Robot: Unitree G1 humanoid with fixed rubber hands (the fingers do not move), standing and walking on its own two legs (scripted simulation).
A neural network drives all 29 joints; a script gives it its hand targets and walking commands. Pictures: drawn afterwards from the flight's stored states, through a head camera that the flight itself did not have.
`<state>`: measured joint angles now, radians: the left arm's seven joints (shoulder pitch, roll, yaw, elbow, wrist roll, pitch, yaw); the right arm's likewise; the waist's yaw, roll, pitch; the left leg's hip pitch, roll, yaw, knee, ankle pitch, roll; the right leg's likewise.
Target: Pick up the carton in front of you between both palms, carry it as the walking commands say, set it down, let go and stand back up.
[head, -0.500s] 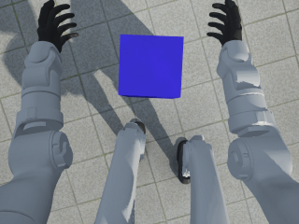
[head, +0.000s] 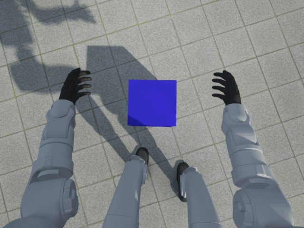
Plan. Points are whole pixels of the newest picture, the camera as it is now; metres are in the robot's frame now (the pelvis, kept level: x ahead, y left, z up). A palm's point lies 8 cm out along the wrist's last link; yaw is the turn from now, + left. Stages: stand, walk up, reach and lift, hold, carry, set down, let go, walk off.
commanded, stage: let go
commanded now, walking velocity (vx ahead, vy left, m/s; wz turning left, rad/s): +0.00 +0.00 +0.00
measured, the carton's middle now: (152, 106) +0.44 +0.07 -0.56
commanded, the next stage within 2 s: stand in 1.02 s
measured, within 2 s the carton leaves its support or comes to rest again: neither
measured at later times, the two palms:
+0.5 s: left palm (56, 175) +0.22 +0.22 +0.01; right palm out of the picture +0.26 -0.24 +0.01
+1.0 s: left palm (58, 175) +0.22 +0.21 +0.03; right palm out of the picture +0.25 -0.25 +0.03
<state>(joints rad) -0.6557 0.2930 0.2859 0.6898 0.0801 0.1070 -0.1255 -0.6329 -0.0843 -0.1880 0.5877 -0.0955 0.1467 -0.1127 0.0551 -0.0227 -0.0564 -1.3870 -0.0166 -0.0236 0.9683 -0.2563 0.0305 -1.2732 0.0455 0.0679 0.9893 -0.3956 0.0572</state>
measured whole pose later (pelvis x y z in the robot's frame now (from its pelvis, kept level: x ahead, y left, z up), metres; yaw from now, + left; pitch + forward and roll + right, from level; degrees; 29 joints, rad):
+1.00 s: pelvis +0.08 -0.03 +0.09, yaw +2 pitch -4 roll +1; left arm 0.23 0.22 0.05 0.40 0.01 0.13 -0.07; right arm 0.20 -0.20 -0.04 0.43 -0.01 0.12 0.06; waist 0.01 -0.03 0.11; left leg -0.13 -0.02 -0.03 0.42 -0.22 -0.01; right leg -0.03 0.01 0.07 0.44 -0.34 -0.01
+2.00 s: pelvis +0.07 -0.01 +0.09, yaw +1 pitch -2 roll +0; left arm 0.22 0.36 0.02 0.81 0.03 0.00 0.02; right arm 0.13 -0.34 -0.03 0.91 -0.03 -0.01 -0.02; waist -0.01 -0.03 0.01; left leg -0.20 -0.02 -0.01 0.46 -0.23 0.02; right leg -0.07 0.01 0.09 0.42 -0.31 0.02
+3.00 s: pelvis +0.05 -0.01 +0.10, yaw +3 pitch -2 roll +0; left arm 0.16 0.39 0.02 0.98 0.02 -0.01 0.01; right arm 0.09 -0.38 -0.01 1.06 -0.01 -0.01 -0.01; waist -0.01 -0.02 0.03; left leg -0.17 -0.03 -0.03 0.37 -0.16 0.02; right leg -0.03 0.00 0.06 0.33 -0.25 0.02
